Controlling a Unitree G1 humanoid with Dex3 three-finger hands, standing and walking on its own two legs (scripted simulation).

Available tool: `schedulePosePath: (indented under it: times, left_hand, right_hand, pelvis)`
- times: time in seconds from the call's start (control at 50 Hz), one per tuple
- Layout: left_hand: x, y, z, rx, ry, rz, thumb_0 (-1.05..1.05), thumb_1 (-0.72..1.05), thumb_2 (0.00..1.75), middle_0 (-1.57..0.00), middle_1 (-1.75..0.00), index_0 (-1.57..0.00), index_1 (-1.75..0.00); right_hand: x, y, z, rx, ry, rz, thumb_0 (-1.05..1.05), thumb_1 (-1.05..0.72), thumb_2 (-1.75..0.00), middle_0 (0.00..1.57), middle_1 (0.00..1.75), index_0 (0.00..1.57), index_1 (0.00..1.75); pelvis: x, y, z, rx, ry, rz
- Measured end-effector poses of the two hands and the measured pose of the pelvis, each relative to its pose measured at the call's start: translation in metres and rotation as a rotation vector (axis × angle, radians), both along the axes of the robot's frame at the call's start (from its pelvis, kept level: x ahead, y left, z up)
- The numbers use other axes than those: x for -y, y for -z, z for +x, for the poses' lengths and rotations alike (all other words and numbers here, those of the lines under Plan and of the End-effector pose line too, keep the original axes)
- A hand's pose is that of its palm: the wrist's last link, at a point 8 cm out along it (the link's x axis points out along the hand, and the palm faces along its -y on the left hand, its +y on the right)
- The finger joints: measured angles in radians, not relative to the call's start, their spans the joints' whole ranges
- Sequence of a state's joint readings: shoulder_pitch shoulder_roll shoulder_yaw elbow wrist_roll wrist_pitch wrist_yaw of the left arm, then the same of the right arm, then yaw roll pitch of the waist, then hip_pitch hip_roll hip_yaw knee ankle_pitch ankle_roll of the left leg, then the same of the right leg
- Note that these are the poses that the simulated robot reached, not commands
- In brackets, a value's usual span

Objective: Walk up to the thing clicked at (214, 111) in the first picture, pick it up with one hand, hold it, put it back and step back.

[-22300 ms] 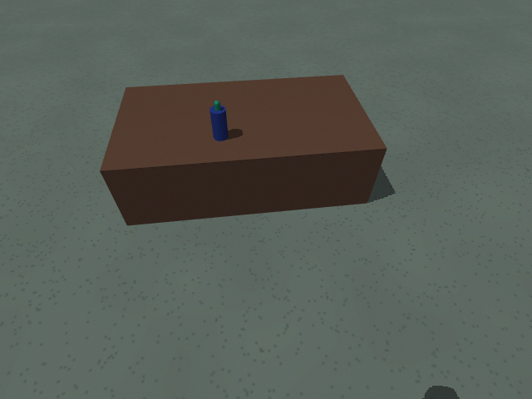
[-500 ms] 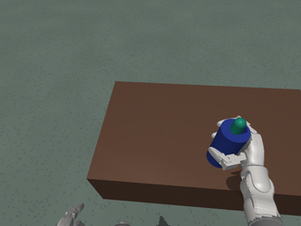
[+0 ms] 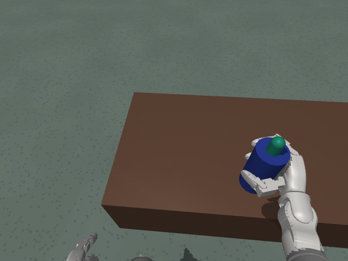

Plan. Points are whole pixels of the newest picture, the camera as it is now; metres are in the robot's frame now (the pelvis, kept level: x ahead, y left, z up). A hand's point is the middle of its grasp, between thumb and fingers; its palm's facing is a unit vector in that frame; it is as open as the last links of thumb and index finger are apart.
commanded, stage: hold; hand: right
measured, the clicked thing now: (264, 163) +0.33 -0.17 +0.06
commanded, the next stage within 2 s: crouch in 0.18 s
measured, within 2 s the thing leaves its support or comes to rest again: neither
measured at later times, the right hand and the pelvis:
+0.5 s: hand (258, 167) +0.34 -0.17 +0.03, palm faces +0.07 +1.00 +0.01, open 9.4 cm; pelvis +0.00 +0.00 -0.01, yaw +0 degrees
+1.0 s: hand (239, 161) +0.44 -0.17 -0.11, palm faces +0.04 +1.00 +0.00, open 9.4 cm; pelvis -0.04 +0.00 -0.13, yaw +0 degrees
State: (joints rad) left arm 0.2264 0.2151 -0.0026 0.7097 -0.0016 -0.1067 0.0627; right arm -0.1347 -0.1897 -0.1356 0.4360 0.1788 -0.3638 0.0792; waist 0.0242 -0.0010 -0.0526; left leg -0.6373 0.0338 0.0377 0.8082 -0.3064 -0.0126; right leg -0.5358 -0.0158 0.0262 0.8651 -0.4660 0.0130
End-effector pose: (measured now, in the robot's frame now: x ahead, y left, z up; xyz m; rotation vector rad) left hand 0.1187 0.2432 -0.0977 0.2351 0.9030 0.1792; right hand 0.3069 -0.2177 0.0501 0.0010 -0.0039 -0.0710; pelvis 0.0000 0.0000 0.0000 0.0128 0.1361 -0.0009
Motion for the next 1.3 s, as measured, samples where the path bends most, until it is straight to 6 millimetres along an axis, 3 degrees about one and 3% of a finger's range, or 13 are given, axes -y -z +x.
schedulePosePath:
  times: [0.38,0.56,0.74,0.98,1.14,1.3]
  left_hand:
    - [0.0,0.001,0.005,-0.002,0.002,0.006,0.01,0.9,0.91,-0.2,-0.31,-0.2,-0.31]
    - [-0.003,0.012,-0.001,-0.028,0.013,0.019,0.01,0.9,0.91,-0.2,-0.31,-0.2,-0.31]
    - [-0.015,0.057,-0.026,-0.11,0.028,0.053,0.01,0.9,0.9,-0.21,-0.31,-0.2,-0.31]
    - [-0.018,0.133,-0.087,-0.291,-0.001,0.032,0.01,0.89,0.91,-0.21,-0.31,-0.2,-0.31]
    - [-0.018,0.162,-0.119,-0.363,-0.027,0.027,0.01,0.9,0.9,-0.21,-0.31,-0.21,-0.31]
    - [-0.024,0.18,-0.137,-0.409,-0.032,0.066,0.01,0.9,0.9,-0.21,-0.31,-0.2,-0.31]
  right_hand:
    - [0.002,0.005,0.003,-0.005,0.004,0.003,0.0,0.33,-1.14,0.76,1.05,0.76,1.05]
    - [0.002,0.03,0.016,-0.029,-0.006,0.017,0.0,0.33,-1.14,0.76,1.05,0.76,1.05]
    - [0.002,0.091,0.049,-0.021,-0.03,0.015,0.0,0.33,-1.15,0.76,1.05,0.76,1.05]
    - [0.004,0.151,0.103,-0.009,-0.028,0.001,0.0,0.33,-1.15,0.77,1.03,0.77,1.03]
    - [0.001,0.183,0.12,-0.028,-0.013,0.007,0.0,0.34,-1.15,0.77,1.03,0.78,1.03]
    - [0.005,0.206,0.134,-0.027,-0.001,-0.003,0.0,0.34,-1.15,0.77,1.03,0.78,1.03]
  pelvis:
    - [0.0,0.001,0.003,-0.011,0.002,0.001]
    - [0.001,0.012,-0.002,-0.058,0.004,-0.003]
    - [0.0,0.057,-0.016,-0.207,0.001,-0.009]
    - [0.003,0.122,-0.036,-0.351,0.006,-0.002]
    - [0.005,0.15,-0.048,-0.403,0.004,0.001]
    - [0.007,0.174,-0.057,-0.44,0.006,0.007]
